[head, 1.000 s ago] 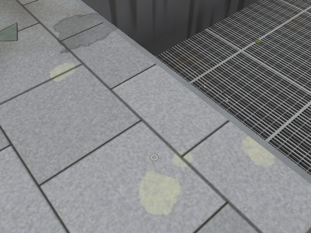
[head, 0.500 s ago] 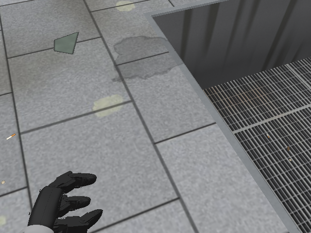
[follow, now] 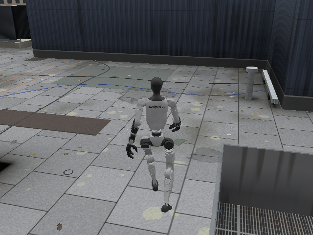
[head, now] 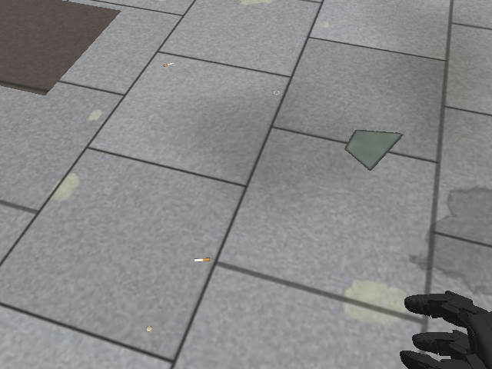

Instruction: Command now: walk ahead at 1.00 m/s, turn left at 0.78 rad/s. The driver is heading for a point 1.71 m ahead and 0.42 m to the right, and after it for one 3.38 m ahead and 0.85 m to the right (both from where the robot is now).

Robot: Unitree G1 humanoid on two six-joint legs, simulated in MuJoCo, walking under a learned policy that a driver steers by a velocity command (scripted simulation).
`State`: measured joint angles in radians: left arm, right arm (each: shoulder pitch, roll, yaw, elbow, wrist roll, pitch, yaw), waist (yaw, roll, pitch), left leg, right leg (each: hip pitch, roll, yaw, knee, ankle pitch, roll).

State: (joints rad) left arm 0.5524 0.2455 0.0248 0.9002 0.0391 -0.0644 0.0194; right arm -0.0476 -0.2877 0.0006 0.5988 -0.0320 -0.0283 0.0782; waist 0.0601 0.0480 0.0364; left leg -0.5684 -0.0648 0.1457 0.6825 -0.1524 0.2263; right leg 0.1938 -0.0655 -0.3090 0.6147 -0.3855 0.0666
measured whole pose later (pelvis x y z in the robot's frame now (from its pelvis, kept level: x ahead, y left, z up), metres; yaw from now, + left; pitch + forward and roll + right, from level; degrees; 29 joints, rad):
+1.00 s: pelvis +0.92 +0.05 +0.04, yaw -11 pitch +2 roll +1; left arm 0.30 0.36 0.09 0.77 0.02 -0.03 -0.03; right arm 0.23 -0.28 -0.02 0.74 -0.05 -0.09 -0.01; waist 0.01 -0.05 -0.01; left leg -0.28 0.04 0.09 0.51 -0.27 -0.01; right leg -0.49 -0.01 0.01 1.28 -0.29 -0.09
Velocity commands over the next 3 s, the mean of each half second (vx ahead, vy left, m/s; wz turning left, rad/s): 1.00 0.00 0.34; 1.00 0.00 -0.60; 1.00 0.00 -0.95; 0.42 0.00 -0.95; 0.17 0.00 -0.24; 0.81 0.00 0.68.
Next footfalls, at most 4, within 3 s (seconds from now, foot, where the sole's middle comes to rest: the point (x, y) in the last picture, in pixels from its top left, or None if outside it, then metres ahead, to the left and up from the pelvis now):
0.42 right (310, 307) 0.63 -0.10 -0.73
0.84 left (223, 201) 0.98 0.17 -0.74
1.30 right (308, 128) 1.33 -0.11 -0.73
1.68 left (330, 60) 1.75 -0.21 -0.74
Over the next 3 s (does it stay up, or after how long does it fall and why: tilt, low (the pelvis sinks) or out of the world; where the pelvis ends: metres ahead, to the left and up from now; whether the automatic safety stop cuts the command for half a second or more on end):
stays up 1.67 -0.48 0.04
